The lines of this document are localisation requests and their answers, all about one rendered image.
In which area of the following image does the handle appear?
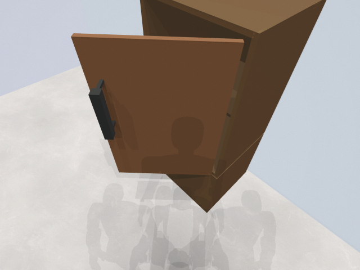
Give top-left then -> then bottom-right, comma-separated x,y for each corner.
88,79 -> 116,140

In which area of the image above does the cupboard door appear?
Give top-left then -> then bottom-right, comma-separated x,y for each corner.
71,33 -> 244,175

